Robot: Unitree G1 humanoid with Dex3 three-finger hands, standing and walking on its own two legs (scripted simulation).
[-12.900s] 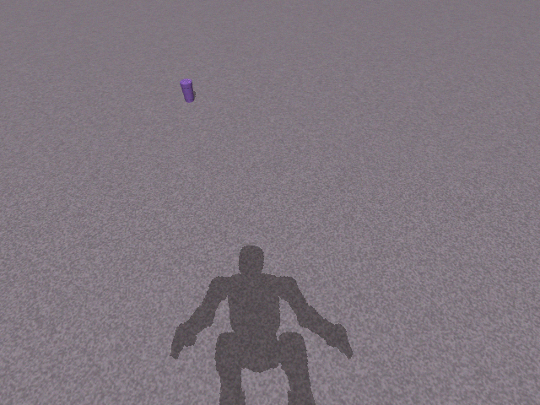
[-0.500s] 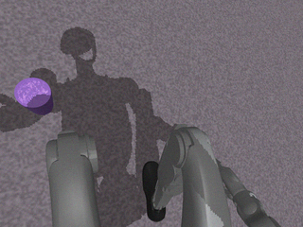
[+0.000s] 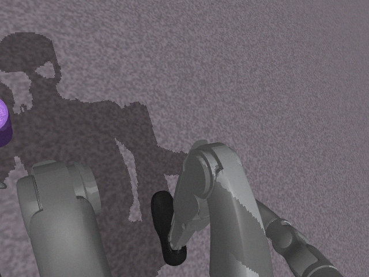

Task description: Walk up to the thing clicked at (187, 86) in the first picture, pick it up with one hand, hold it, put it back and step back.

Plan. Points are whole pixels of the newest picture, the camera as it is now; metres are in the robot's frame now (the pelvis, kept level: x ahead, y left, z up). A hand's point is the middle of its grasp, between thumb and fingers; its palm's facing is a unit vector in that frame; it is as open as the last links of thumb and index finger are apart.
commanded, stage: close in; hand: left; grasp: from the side
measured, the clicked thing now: out of the picture +0.43 +0.30 -0.21
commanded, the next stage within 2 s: rest palm in 0.24 s
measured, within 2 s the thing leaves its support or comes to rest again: leaves its support in 1.64 s
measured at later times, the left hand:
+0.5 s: hand out of the picture +0.39 +0.29 -0.17, palm faces +0.33 -0.94 +0.00, open 17.0 cm
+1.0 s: hand out of the picture +0.41 +0.29 -0.18, palm faces +0.37 -0.93 -0.02, open 11.0 cm
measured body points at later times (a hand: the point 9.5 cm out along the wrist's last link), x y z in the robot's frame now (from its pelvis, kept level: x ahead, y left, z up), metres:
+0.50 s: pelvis +0.00 +0.01 +0.00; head +0.21 +0.19 +0.34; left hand +0.37 +0.34 -0.17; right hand +0.18 -0.24 -0.03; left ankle +0.08 +0.13 -0.25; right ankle +0.14 -0.12 -0.25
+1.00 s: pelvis -0.01 +0.01 +0.00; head +0.22 +0.20 +0.33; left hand +0.38 +0.34 -0.18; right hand +0.17 -0.23 -0.03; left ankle +0.08 +0.13 -0.25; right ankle +0.14 -0.12 -0.25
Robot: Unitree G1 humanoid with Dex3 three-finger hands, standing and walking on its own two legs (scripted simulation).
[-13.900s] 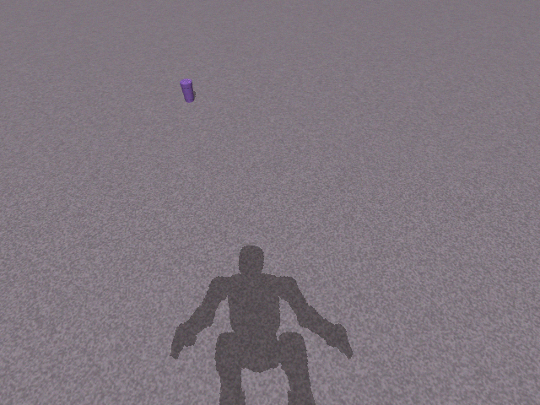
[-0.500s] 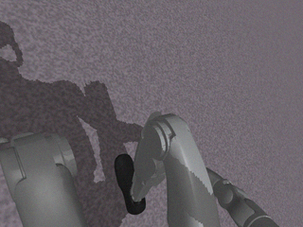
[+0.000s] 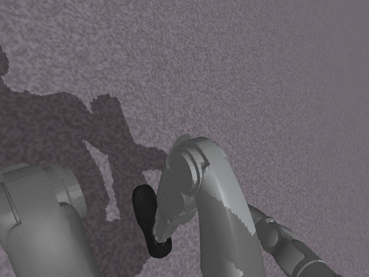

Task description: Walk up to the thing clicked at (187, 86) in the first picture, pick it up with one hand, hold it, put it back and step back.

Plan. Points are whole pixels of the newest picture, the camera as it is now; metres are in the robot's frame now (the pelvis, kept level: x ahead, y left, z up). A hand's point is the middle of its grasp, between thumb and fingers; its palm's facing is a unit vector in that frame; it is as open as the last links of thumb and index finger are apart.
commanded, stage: close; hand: left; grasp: from the side
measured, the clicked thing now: out of the picture +0.42 +0.31 -0.21
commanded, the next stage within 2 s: settle in 0.14 s
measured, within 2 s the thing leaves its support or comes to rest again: leaves its support in 0.64 s
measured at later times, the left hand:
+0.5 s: hand out of the picture +0.41 +0.31 -0.18, palm faces +0.42 -0.91 -0.01, open 10.6 cm
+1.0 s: hand out of the picture +0.38 +0.33 -0.08, palm faces +0.39 -0.92 -0.05, open 10.6 cm
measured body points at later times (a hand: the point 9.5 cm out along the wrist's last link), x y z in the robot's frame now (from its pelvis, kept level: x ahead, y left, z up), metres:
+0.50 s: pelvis +0.00 +0.00 +0.00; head +0.23 +0.20 +0.33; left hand +0.39 +0.35 -0.18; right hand +0.19 -0.24 -0.03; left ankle +0.08 +0.12 -0.25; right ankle +0.15 -0.12 -0.25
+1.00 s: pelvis +0.01 -0.01 +0.03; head +0.19 +0.17 +0.40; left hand +0.36 +0.38 -0.07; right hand +0.22 -0.23 -0.03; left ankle +0.08 +0.12 -0.25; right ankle +0.15 -0.12 -0.25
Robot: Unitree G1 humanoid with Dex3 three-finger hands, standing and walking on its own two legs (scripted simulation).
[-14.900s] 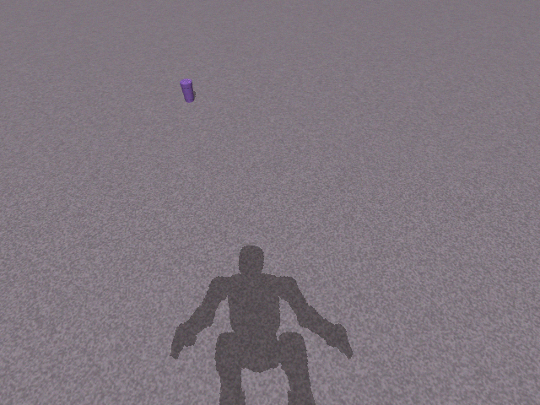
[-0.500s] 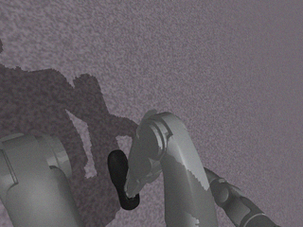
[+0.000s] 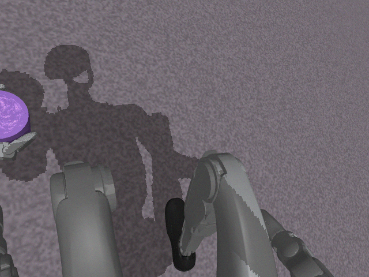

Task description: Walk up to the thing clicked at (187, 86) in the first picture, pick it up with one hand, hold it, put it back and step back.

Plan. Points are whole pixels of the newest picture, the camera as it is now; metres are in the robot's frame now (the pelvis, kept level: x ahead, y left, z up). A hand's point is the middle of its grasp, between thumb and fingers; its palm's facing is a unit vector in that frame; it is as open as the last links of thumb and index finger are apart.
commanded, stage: settle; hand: left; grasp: from the side
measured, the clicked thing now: (6, 126) +0.40 +0.31 -0.13
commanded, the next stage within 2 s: lift in 1.30 s
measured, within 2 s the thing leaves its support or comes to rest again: neither
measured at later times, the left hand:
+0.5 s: hand out of the picture +0.41 +0.31 -0.03, palm faces +0.33 -0.94 -0.07, open 10.6 cm
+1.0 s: hand out of the picture +0.41 +0.30 +0.01, palm faces +0.34 -0.94 -0.07, open 10.6 cm
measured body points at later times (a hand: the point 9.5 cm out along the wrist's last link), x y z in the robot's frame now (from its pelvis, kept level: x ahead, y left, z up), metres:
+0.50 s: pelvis +0.02 -0.01 +0.03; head +0.23 +0.08 +0.42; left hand +0.38 +0.35 -0.02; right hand +0.19 -0.26 -0.09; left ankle +0.08 +0.12 -0.27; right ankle +0.14 -0.12 -0.27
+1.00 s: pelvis +0.02 -0.02 +0.06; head +0.23 +0.06 +0.45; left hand +0.38 +0.35 +0.02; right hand +0.21 -0.26 -0.07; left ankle +0.08 +0.12 -0.27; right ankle +0.14 -0.12 -0.27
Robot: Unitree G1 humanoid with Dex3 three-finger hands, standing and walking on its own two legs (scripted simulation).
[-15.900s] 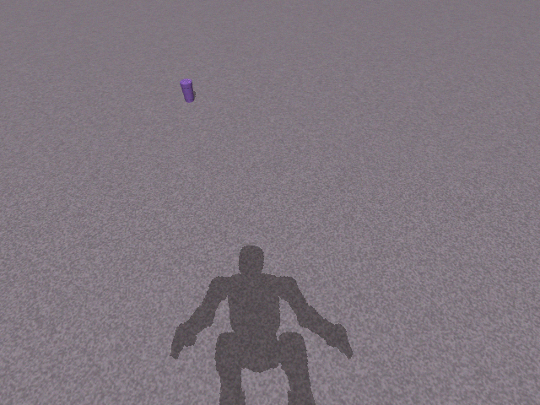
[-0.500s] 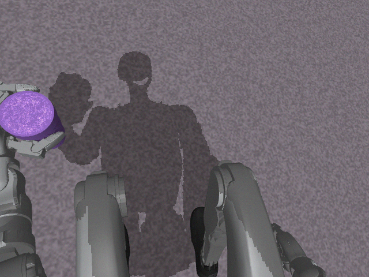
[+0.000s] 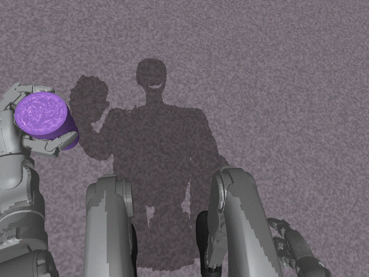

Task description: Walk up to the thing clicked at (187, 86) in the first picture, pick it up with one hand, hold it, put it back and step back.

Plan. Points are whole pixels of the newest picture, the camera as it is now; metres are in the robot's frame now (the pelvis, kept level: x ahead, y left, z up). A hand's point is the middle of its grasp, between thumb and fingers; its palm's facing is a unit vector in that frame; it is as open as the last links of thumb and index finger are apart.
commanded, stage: settle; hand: left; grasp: from the side
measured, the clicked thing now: (55, 127) +0.42 +0.25 -0.07
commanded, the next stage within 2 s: lift in 0.30 s
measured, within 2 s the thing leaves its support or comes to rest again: neither
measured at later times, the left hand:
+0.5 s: hand (46, 114) +0.43 +0.25 -0.03, palm faces +0.22 -0.97 -0.06, open 10.6 cm
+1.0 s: hand (22, 105) +0.41 +0.24 +0.07, palm faces +0.19 -0.98 -0.06, open 10.6 cm
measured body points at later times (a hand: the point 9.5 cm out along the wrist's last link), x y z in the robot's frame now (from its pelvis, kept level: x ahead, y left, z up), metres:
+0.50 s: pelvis +0.00 +0.00 +0.01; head +0.21 +0.04 +0.41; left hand +0.42 +0.30 -0.02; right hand +0.13 -0.27 -0.11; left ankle +0.08 +0.13 -0.33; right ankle +0.10 -0.12 -0.33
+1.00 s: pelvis +0.01 +0.00 +0.08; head +0.20 +0.03 +0.49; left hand +0.39 +0.29 +0.08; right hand +0.16 -0.26 -0.05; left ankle +0.08 +0.13 -0.33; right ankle +0.10 -0.12 -0.33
